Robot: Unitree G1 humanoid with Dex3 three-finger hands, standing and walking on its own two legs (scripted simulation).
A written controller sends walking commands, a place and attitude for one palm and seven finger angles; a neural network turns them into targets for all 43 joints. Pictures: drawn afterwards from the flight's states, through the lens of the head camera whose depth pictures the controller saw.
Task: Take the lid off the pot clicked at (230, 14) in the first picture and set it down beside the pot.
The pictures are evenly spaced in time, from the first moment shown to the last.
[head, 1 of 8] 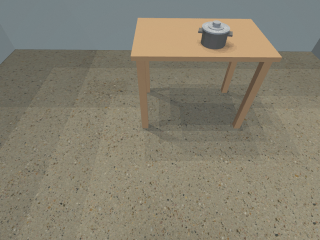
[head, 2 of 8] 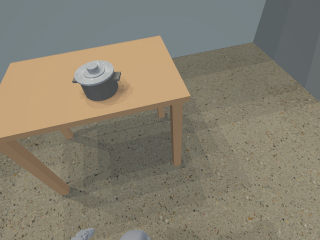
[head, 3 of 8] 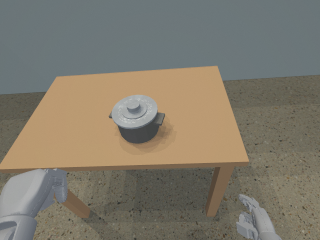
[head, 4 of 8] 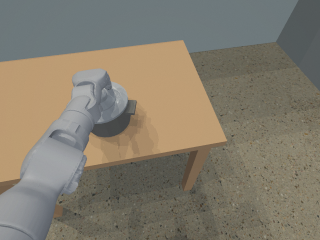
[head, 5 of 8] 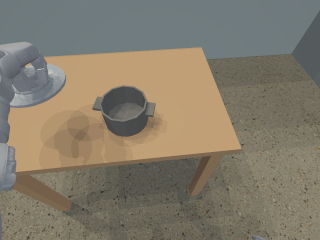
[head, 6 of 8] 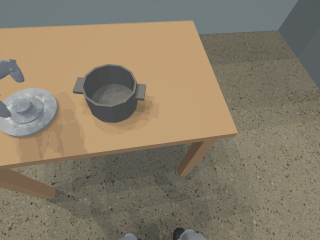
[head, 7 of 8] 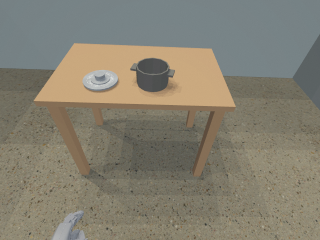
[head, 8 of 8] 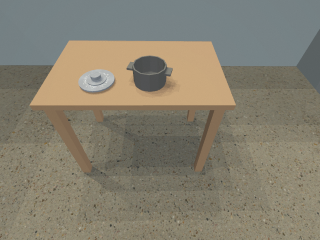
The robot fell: no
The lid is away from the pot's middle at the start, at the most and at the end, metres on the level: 0.00 0.25 0.25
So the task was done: yes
